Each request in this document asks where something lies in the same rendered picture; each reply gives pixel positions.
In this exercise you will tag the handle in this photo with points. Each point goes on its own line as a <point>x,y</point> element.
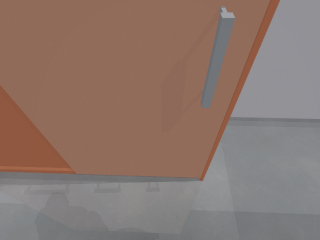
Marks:
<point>221,40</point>

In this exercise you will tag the wardrobe door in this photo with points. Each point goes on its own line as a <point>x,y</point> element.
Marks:
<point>115,86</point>
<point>21,143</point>

